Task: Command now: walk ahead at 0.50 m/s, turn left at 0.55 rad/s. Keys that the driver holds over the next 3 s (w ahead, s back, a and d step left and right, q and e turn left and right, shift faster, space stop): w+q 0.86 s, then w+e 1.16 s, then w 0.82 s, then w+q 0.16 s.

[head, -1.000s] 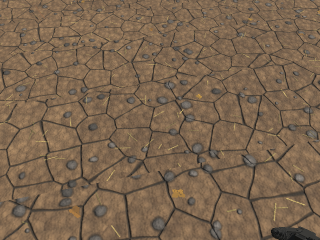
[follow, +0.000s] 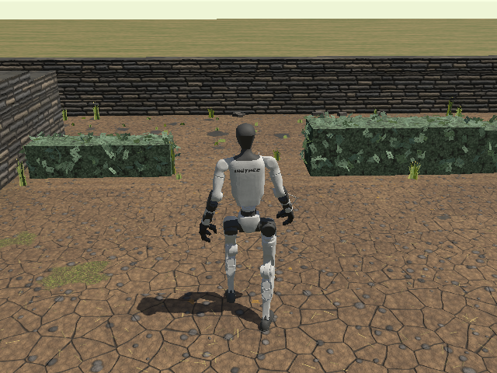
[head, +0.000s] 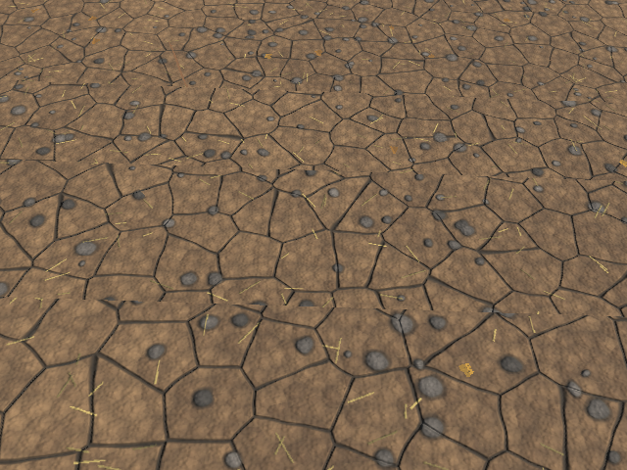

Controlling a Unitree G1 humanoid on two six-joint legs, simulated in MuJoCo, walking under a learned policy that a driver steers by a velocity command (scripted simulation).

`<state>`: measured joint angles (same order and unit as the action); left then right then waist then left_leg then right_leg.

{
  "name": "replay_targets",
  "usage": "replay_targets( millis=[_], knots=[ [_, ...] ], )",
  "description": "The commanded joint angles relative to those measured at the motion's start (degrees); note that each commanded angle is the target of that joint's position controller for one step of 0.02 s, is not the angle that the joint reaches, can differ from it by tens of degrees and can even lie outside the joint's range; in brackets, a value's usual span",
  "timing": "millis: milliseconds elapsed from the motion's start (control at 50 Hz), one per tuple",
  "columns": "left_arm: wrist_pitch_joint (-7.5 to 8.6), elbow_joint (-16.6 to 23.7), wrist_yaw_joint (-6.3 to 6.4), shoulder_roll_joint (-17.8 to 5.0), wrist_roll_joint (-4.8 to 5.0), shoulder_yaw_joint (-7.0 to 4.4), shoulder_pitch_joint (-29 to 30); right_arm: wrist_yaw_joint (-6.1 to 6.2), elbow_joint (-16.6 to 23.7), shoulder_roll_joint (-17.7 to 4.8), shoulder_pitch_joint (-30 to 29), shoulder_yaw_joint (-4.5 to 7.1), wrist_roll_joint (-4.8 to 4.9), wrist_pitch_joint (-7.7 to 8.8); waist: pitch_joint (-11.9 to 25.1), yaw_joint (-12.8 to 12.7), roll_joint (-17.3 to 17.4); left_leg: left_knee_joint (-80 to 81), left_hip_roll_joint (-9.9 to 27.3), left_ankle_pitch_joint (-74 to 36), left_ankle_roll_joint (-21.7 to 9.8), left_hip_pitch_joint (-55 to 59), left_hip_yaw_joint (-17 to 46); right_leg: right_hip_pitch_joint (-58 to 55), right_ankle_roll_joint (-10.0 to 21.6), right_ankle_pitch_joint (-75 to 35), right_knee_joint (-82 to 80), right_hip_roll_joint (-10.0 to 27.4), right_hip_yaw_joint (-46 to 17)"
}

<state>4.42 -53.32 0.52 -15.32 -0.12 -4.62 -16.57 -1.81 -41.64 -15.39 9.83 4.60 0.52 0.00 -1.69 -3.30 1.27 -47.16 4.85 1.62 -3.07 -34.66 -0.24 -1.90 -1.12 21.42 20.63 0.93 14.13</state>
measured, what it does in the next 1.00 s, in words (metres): goes down, turning left: left foot, then right foot 0.17 m lower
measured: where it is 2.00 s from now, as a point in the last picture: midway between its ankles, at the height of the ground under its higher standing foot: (281, 289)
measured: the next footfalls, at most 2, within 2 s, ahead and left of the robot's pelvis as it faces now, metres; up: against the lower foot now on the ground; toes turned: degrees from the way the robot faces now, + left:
left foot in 0.06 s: +0.15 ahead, +0.11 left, +0.00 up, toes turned +4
right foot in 0.68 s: +0.59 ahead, -0.06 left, -0.17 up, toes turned +29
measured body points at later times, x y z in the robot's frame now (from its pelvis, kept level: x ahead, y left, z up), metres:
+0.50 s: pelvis +0.27 +0.03 -0.01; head +0.27 +0.06 +0.43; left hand +0.42 +0.33 -0.09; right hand +0.34 -0.25 -0.11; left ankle +0.11 +0.10 -0.73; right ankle +0.50 -0.10 -0.70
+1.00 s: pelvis +0.58 +0.03 -0.16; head +0.60 +0.04 +0.29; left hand +0.41 +0.23 -0.30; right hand +0.87 -0.08 -0.26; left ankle +0.63 +0.24 -0.85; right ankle +0.55 -0.08 -0.90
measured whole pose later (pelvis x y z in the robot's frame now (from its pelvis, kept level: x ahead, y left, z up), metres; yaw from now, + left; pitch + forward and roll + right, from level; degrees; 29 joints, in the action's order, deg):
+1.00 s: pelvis +0.58 +0.03 -0.16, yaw +32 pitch +2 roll -2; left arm 4.5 -56.3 0.1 -12.7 0.8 -2.7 -23.3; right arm 0.4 -39.6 -13.7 8.1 3.7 0.3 2.1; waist -0.4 -4.1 2.2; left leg -44.4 2.9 2.1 -1.1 -39.1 3.6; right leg 4.0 3.9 17.2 18.9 -4.4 4.1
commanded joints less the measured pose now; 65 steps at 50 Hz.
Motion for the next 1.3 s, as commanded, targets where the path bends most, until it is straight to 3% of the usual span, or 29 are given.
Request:
replay_targets(
  millis=[20,60,80,100,120,160,280,320,400,560,620,660,680,700,720,740,760,780,800,840,880,940,1080,1120,1160,1180,1200,1240,1300],
  knots=[
    [-0.57,3.5,0.60,-11.2,2.08,-2.63,4.5,0.07,3.5,-6.1,5.0,2.30,0.15,-0.55,-1.8,5.8,-7.4,4.6,-5.1,18.0,-3.1,10.8,-6.9,4.9,8.1,-55.9,8.2,14.7,-2.5],
    [-1.39,2.9,1.05,-10.7,1.03,-2.25,3.7,0.70,0.4,-12.7,19.3,5.54,0.82,-0.37,5.7,13.1,1.5,17.1,-4.1,7.9,-8.0,32.4,1.5,14.6,4.1,-41.7,37.4,10.7,-1.3],
    [-0.16,4.4,0.14,-2.0,-2.41,-0.07,-2.0,0.82,1.4,-17.2,15.5,5.32,1.86,0.18,6.5,4.2,19.6,16.6,5.7,-0.8,-15.1,42.7,24.4,35.6,1.5,13.1,56.8,0.0,-6.4],
    [2.20,7.4,-0.79,-4.2,-0.21,-0.10,0.4,-0.28,3.9,-14.6,17.0,4.06,0.87,2.03,15.5,6.3,18.8,29.6,12.2,11.5,-22.7,47.6,47.8,45.5,1.4,15.2,63.1,-3.8,-18.5],
    [3.22,9.0,-1.05,-9.7,2.64,-1.52,8.8,-1.00,3.5,-10.7,16.0,3.22,0.69,3.18,8.3,8.0,7.7,32.1,11.8,10.7,-19.6,43.7,42.9,49.8,2.9,8.8,61.7,-1.4,-19.8],
    [2.36,8.6,-0.45,-9.6,1.70,-2.16,8.0,-1.12,5.0,-8.3,9.2,2.16,1.74,3.83,3.7,3.5,-0.2,29.6,8.8,2.4,-17.1,31.6,30.9,44.5,3.1,1.7,52.9,3.1,-20.4],
    [0.76,9.9,-1.72,-4.6,-1.29,-0.72,9.9,2.96,5.8,-9.9,11.9,2.35,-0.64,3.15,6.6,3.5,-1.5,26.6,4.4,-13.4,-14.8,26.3,20.7,39.7,0.0,-16.1,37.9,3.4,-18.6],
    [1.49,12.4,-2.35,-7.8,1.06,-1.88,16.4,3.93,2.5,-9.4,19.1,2.08,0.49,4.19,3.2,5.6,1.3,27.2,5.0,-2.0,-13.1,33.4,24.3,50.3,0.7,-21.1,30.9,4.3,-23.6],
    [2.52,15.3,-3.66,-4.2,-1.75,-0.36,22.8,5.92,0.5,-8.0,18.8,1.32,0.51,3.58,0.5,7.0,2.7,23.5,0.1,10.6,-10.1,21.9,20.2,41.6,1.4,-41.6,15.9,0.6,-21.0],
    [3.75,19.6,-6.13,-3.8,-0.73,0.61,26.0,6.98,-0.7,-6.0,20.3,0.66,2.20,1.53,-1.9,9.3,5.8,6.6,-2.1,15.1,-7.1,22.6,26.7,39.2,2.5,-42.2,8.5,-0.2,-22.2],
    [3.92,17.4,-5.01,-4.7,-0.03,-0.28,19.3,7.61,-0.9,-5.1,19.3,0.79,2.46,0.87,-0.2,8.2,4.9,-3.5,-5.1,13.1,-4.1,25.1,25.8,27.2,1.5,-48.8,-2.7,3.4,-24.2],
    [3.78,11.6,-3.78,-6.9,0.35,-2.07,2.2,6.44,-2.0,-5.2,17.6,0.62,2.16,0.75,5.6,-0.1,2.4,-25.5,-9.7,12.7,-0.7,22.3,18.7,7.5,0.2,-57.0,-9.3,5.4,-20.1],
    [3.22,7.6,-3.82,-6.5,0.82,-1.95,-9.4,4.93,-3.6,-1.5,20.0,0.17,0.51,1.50,10.3,-3.0,-2.2,-42.5,-12.6,38.8,1.6,5.8,17.1,-12.6,2.3,-55.3,-1.3,11.2,-26.5],
    [3.18,5.6,-4.52,-8.5,-1.11,-1.25,-14.2,3.27,-4.9,3.7,28.0,-1.47,1.23,2.43,15.6,-1.6,-14.8,-61.1,-14.2,51.1,2.4,-13.0,18.4,-31.1,0.2,-77.2,21.8,14.0,-25.1],
    [2.65,4.8,-4.65,-12.0,-0.74,-2.24,-14.1,2.78,-4.0,1.6,36.3,-1.91,4.01,3.61,21.3,2.5,-28.2,-70.1,-11.3,46.2,4.6,-21.4,18.3,-35.1,5.1,-79.7,22.2,20.2,-36.7],
    [1.52,6.7,-4.62,-8.2,-0.69,-1.77,-12.9,2.89,-3.0,-2.4,30.6,-1.60,3.36,3.97,20.5,-0.2,-17.7,-63.4,-7.2,40.1,4.4,-25.1,14.5,-30.0,7.8,-66.8,18.7,20.1,-34.7],
    [0.81,3.8,-3.94,-13.7,-0.14,-3.44,-10.4,3.94,0.8,-2.7,26.2,-1.61,4.37,3.99,20.5,2.8,-19.4,-66.6,-5.8,32.8,4.6,-27.7,10.2,-22.5,15.9,-31.2,7.8,26.2,-48.0],
    [0.63,5.7,-3.38,-9.6,-0.70,-1.80,-5.5,5.29,1.1,-4.8,21.0,-1.09,4.11,2.89,14.6,3.0,-8.7,-66.9,-2.7,25.9,4.0,-24.8,6.2,-9.6,17.1,-16.6,-1.9,25.8,-51.3],
    [1.74,7.4,-2.57,-6.0,-1.34,-0.40,1.6,5.85,2.8,-7.8,13.4,0.19,3.84,2.14,6.3,4.2,-7.4,-54.6,-0.6,16.6,1.6,-22.0,11.3,3.6,16.6,-17.9,-2.5,25.8,-48.2],
    [2.66,6.3,-1.93,-4.0,-0.37,0.41,7.4,5.37,2.7,-5.5,9.9,0.80,1.01,1.10,-3.3,6.6,-6.7,-28.9,1.3,10.7,2.5,-9.5,11.9,20.9,8.9,-28.4,-5.1,13.7,-26.4],
    [3.09,4.2,-0.92,-4.1,-1.60,0.77,3.9,4.42,4.0,-1.4,5.9,0.16,-0.13,2.26,-1.6,4.5,-10.1,-15.1,-0.4,2.5,3.4,-2.7,8.0,22.0,8.8,-37.5,-7.7,10.3,-20.5],
    [1.58,1.3,-0.15,-5.6,0.67,0.41,-2.0,2.30,5.0,2.7,2.6,-1.34,-0.32,2.99,2.3,3.4,-7.6,0.4,-0.8,-0.9,2.1,-1.7,5.4,11.0,10.6,-47.0,-7.7,12.1,-21.1],
    [-2.06,-2.1,0.25,-7.5,1.60,0.24,-12.1,-0.43,9.0,1.3,-14.3,-1.42,0.36,4.42,-2.5,-1.3,-2.5,16.0,-4.3,1.0,1.3,-3.9,1.0,-1.5,11.8,-39.4,-5.0,12.9,-24.1],
    [-2.76,-1.8,0.29,-8.4,1.42,0.05,-11.4,-0.73,8.8,-0.8,-12.1,-0.63,0.28,5.13,-0.7,1.0,-4.5,19.1,-6.4,3.9,0.3,5.4,-0.3,0.0,11.7,-45.4,-1.3,12.2,-24.5],
    [-2.46,0.0,0.06,-8.3,1.62,0.22,-7.4,-0.13,4.7,-5.6,3.0,1.76,-0.68,5.45,8.2,9.3,-5.5,18.6,-4.4,-3.2,-3.7,32.4,2.6,11.3,8.7,-49.7,13.6,7.7,-21.9],
    [-1.55,2.1,-0.20,-5.5,0.22,1.10,-6.8,0.82,3.3,-11.2,14.0,3.32,-1.52,5.13,17.5,13.0,0.9,15.8,8.0,-8.5,-9.0,52.4,15.1,26.0,5.9,-29.3,32.2,1.8,-19.1],
    [-0.62,1.8,-0.72,-0.5,0.79,2.67,-14.2,0.60,2.2,-10.8,15.2,2.93,-0.62,4.70,26.3,9.9,12.8,21.4,20.5,-1.1,-16.2,61.2,35.0,38.5,4.5,12.8,47.6,-2.9,-20.6],
    [-0.77,3.9,-0.63,-7.9,2.87,-0.05,-5.0,1.53,2.6,-4.5,8.5,1.24,0.07,4.12,9.7,9.5,6.4,28.4,16.0,10.6,-11.9,46.4,26.4,46.3,4.0,6.8,51.9,1.9,-20.6],
    [-2.95,3.9,0.21,-3.9,1.85,-0.37,-5.4,1.02,2.1,-1.2,-0.9,0.33,-0.97,5.17,1.3,2.9,3.4,36.1,10.6,6.7,-8.4,25.4,13.2,36.8,2.6,-1.2,45.2,6.0,-20.5]
  ],
)
Over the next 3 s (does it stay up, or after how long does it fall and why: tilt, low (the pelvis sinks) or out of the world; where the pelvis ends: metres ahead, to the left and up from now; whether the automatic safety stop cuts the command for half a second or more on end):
stays up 1.59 0.14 -0.34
